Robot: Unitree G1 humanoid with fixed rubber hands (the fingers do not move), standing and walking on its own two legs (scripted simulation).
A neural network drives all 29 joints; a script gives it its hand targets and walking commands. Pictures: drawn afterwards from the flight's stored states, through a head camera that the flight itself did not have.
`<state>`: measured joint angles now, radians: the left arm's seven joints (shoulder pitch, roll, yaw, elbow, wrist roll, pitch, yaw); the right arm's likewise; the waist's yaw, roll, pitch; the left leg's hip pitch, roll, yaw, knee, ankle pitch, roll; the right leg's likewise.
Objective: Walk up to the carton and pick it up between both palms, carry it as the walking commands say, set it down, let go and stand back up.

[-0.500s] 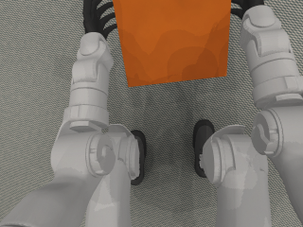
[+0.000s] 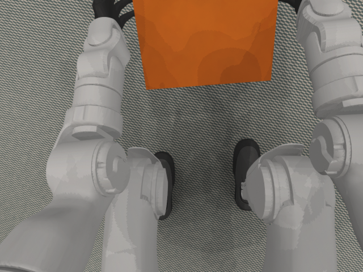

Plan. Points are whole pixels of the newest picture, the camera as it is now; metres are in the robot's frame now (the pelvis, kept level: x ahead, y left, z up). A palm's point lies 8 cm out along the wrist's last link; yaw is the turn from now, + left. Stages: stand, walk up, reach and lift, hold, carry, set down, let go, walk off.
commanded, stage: set down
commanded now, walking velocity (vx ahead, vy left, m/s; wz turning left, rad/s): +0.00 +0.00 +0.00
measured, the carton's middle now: (201, 9) +0.57 -0.04 -0.24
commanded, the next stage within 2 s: none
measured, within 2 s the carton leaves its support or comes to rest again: rests again in 1.54 s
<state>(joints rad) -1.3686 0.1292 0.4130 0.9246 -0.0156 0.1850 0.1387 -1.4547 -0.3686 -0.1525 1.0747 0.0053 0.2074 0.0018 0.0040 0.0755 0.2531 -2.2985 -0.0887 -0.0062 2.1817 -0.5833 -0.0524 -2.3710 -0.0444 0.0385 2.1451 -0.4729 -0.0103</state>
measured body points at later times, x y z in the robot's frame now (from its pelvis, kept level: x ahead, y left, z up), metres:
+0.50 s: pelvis +0.01 +0.00 +0.00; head +0.38 -0.04 +0.25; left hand +0.56 +0.13 -0.17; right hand +0.56 -0.20 -0.18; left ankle +0.11 +0.12 -0.33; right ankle +0.13 -0.13 -0.33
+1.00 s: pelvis +0.02 +0.00 -0.01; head +0.38 -0.05 +0.25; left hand +0.57 +0.13 -0.18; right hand +0.57 -0.20 -0.18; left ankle +0.11 +0.12 -0.33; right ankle +0.13 -0.13 -0.33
